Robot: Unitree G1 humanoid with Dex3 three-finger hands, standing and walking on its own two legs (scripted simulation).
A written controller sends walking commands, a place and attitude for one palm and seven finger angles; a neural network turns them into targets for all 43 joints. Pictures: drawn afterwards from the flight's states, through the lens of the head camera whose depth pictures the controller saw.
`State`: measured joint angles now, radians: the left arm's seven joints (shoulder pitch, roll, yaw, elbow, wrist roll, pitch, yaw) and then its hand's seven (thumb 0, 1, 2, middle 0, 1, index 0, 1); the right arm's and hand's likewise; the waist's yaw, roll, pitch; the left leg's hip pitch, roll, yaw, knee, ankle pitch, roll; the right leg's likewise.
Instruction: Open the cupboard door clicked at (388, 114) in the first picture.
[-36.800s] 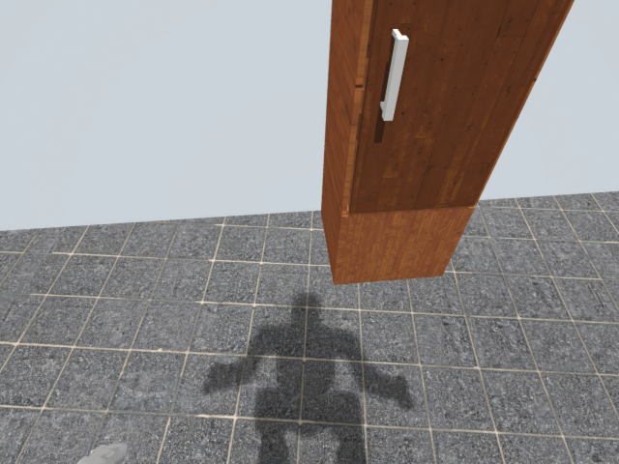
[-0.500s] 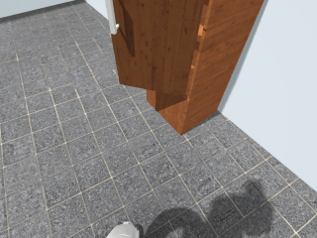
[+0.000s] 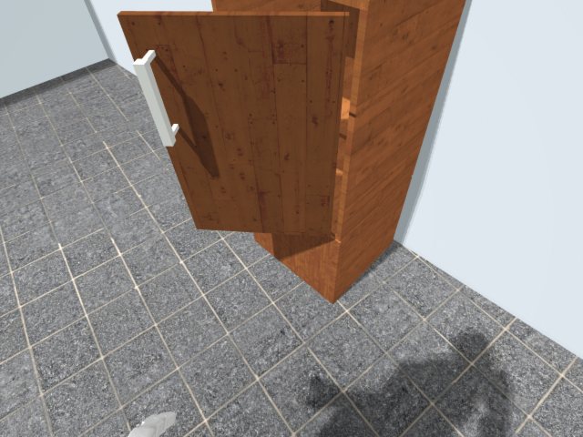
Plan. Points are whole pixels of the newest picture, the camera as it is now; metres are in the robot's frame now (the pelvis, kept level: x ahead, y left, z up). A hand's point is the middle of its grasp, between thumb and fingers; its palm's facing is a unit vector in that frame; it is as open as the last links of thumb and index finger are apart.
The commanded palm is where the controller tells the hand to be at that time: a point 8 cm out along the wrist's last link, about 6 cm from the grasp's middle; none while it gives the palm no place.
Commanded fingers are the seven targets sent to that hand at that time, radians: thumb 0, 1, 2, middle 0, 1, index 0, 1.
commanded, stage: take the last steps up to it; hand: left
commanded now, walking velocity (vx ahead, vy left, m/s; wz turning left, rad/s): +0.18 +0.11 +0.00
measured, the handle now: (160, 100) +0.69 +0.28 +0.11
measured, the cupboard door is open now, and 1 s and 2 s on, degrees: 39 39 39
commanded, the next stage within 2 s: come to a stop and stand still in 0.08 s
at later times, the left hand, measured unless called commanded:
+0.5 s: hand out of the picture +0.12 +0.26 -0.18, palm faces +0.07 -0.98 -0.20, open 7.3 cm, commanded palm none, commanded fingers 0.00 0.90 0.90 -0.20 -0.30 -0.20 -0.30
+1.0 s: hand out of the picture +0.12 +0.20 -0.16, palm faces +0.01 -0.98 -0.19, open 7.3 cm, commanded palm none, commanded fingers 0.00 0.90 0.90 -0.20 -0.30 -0.20 -0.30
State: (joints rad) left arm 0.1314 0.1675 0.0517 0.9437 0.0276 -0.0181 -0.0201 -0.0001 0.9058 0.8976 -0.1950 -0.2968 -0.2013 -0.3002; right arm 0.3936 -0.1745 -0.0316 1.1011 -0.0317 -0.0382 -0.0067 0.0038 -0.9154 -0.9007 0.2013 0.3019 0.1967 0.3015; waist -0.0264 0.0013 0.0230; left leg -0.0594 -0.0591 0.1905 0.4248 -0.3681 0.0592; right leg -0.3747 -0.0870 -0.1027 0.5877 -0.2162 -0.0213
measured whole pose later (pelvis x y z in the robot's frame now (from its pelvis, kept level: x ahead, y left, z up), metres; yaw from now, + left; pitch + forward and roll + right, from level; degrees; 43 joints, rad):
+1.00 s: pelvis +0.10 +0.02 +0.01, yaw -1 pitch +1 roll +0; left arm 0.28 0.15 0.02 1.05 0.02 0.01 0.01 0.01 0.92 0.90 -0.20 -0.30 -0.21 -0.30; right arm 0.29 -0.22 -0.05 1.08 -0.02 0.03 -0.01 0.01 -0.91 -0.90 0.20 0.30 0.19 0.30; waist -0.01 0.01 0.01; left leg -0.26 0.01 0.03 0.53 -0.24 -0.04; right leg -0.17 -0.03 -0.04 0.46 -0.30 0.01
